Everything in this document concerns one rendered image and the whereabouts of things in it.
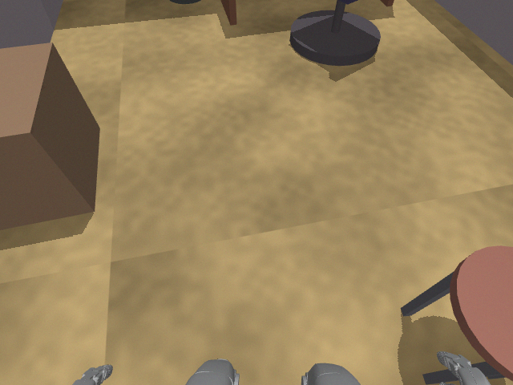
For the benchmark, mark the stool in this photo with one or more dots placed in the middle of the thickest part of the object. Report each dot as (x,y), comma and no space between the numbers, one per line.
(481,295)

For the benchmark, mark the office chair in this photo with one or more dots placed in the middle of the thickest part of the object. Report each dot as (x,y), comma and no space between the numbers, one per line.
(335,37)

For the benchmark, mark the left robot hand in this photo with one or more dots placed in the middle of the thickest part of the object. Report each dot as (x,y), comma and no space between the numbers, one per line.
(95,376)

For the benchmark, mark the right robot hand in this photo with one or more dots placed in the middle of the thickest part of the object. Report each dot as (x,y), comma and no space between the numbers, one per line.
(462,369)

